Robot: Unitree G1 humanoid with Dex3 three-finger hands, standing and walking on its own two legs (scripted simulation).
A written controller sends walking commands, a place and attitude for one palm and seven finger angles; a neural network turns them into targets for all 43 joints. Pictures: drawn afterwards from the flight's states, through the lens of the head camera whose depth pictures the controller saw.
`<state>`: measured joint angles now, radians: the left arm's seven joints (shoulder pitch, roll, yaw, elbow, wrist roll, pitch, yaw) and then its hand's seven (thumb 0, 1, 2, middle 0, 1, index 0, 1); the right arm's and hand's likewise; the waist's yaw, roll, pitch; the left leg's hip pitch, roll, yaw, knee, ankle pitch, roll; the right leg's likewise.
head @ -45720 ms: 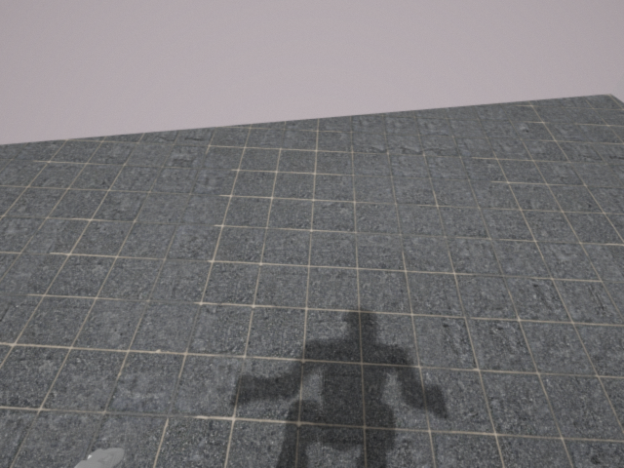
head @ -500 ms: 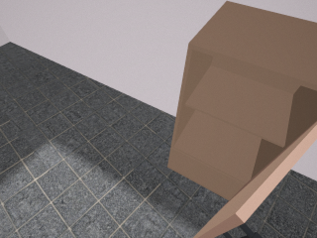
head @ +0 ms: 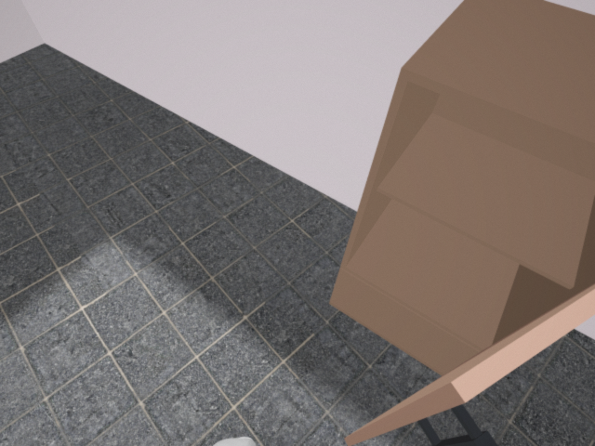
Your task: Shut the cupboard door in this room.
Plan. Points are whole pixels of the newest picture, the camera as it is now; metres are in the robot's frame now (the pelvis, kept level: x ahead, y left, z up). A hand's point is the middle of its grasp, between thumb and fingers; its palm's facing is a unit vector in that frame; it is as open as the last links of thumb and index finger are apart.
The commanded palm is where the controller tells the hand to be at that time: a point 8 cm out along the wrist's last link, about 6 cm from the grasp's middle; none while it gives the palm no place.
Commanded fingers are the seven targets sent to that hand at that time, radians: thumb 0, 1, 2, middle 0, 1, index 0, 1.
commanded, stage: turn or walk to find it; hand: left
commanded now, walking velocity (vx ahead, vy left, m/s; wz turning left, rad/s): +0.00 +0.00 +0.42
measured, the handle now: (449, 431) +0.15 -0.18 -0.03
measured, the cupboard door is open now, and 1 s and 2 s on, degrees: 62 36 35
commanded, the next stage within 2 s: none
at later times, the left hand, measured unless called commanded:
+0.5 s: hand out of the picture +0.06 +0.15 -0.13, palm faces +0.24 -0.93 -0.28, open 7.4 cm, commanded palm none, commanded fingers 0.00 0.90 0.90 -0.20 -0.30 -0.20 -0.30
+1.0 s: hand out of the picture -0.05 +0.19 -0.16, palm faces +0.49 -0.84 -0.24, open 7.4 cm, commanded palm none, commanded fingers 0.00 0.90 0.90 -0.20 -0.30 -0.20 -0.30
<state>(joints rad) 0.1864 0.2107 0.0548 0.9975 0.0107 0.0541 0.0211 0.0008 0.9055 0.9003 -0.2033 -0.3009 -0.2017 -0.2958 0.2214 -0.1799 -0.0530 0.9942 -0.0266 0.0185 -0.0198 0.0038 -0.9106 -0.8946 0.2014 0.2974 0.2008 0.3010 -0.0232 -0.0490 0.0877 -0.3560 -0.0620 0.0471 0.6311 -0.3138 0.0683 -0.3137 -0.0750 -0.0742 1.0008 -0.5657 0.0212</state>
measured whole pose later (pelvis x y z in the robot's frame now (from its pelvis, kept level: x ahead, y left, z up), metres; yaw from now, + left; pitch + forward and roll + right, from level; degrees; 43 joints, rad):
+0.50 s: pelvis +0.01 -0.06 +0.02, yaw +15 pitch +1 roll +2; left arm 0.18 0.17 0.03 0.89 0.02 0.01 0.02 0.00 0.90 0.90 -0.20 -0.30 -0.20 -0.30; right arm 0.18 -0.25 -0.10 0.96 -0.02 0.06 0.01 0.01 -0.91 -0.89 0.20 0.30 0.20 0.30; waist -0.03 0.03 0.08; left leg -0.49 -0.03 -0.02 1.10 -0.41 -0.05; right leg -0.19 -0.07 -0.11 0.50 -0.32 -0.02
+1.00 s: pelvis +0.02 -0.02 +0.02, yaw +28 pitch +1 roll -1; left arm 0.21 0.26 0.06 0.96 0.01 0.06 0.01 0.00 0.91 0.90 -0.20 -0.30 -0.20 -0.30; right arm 0.15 -0.20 -0.04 0.94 -0.02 0.03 -0.01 0.00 -0.91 -0.89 0.20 0.30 0.20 0.30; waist 0.02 -0.04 0.11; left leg -0.22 -0.01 -0.02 0.47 -0.26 0.03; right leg -0.46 -0.09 -0.04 1.00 -0.44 0.09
